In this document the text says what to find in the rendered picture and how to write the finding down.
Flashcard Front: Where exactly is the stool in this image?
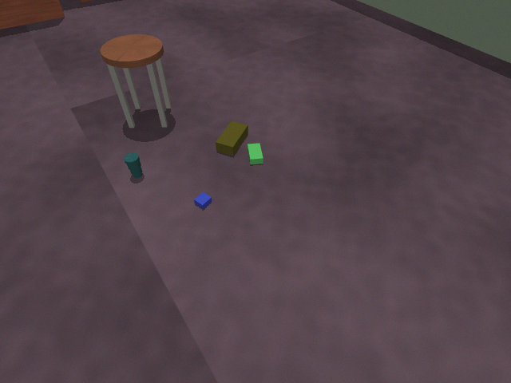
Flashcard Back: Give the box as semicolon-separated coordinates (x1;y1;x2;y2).
101;34;172;128

